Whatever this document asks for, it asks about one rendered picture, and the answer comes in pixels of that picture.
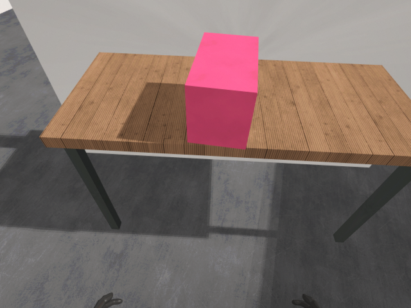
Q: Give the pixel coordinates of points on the left robot hand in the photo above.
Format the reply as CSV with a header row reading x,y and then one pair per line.
x,y
107,301

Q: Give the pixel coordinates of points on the right robot hand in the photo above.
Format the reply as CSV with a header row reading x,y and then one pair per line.
x,y
308,302

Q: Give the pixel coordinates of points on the carton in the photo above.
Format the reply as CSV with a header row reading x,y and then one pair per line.
x,y
221,90

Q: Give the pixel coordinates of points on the table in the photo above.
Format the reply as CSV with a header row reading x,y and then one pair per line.
x,y
308,111

